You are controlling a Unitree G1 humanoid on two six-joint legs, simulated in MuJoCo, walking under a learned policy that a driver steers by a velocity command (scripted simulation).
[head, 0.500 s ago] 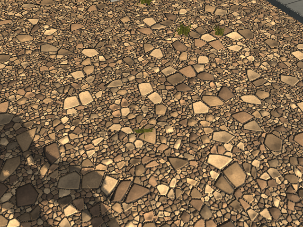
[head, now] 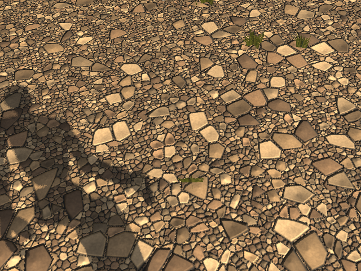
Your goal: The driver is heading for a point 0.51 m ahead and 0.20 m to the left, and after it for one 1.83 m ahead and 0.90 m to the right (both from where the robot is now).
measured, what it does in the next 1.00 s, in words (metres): walks ahead: left foot, then right foot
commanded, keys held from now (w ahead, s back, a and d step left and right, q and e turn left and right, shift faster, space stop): w+q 0.58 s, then e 0.28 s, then s+e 0.14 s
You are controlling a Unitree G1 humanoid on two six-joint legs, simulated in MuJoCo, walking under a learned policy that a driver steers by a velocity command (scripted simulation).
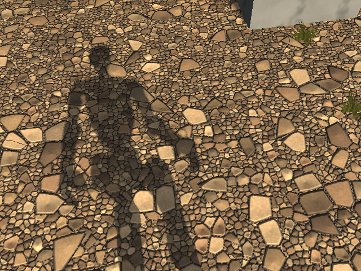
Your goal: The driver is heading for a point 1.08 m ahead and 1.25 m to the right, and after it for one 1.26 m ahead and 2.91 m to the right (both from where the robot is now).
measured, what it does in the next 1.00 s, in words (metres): walks backwards, turning right: left foot, then right foot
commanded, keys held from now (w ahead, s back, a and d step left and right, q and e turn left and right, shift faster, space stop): s+e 0.26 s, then e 0.74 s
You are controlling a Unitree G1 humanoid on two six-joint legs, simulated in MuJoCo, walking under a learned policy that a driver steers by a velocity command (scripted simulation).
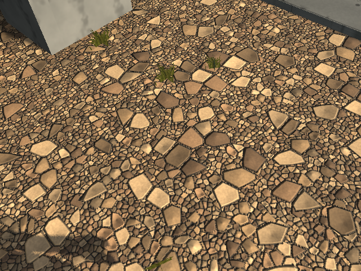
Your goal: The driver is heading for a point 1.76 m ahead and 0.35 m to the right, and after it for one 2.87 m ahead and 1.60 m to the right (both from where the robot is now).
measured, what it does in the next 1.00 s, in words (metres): steps on the spot, turning right: left foot, then right foot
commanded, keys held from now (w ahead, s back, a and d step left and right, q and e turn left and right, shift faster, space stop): e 0.68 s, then no key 0.32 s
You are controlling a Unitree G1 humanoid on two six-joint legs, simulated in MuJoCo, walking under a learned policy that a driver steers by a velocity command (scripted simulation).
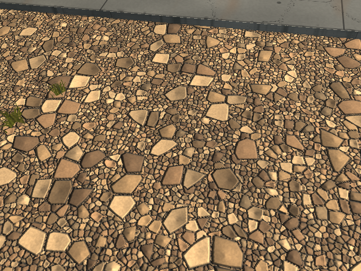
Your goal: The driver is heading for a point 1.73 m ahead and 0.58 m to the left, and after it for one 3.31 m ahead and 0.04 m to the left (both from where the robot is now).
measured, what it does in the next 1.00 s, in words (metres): walks ahead: left foot, then right foot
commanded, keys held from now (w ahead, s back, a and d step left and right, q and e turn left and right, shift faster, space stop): no key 0.42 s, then w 0.24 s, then no key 0.34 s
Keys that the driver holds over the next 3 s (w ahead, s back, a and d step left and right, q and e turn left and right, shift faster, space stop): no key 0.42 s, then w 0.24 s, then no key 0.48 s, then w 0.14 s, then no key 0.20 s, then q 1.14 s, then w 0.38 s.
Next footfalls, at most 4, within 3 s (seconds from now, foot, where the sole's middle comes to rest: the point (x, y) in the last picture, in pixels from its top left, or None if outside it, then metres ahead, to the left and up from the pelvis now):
0.18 left None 0.03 0.13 -0.78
0.74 right None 0.11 -0.09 -0.78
1.10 left None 0.29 0.07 -0.78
1.90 right None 0.30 -0.13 -0.78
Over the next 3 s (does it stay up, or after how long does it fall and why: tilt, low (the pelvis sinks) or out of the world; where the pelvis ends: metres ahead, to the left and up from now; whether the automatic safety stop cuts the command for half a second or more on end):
stays up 0.27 0.00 0.00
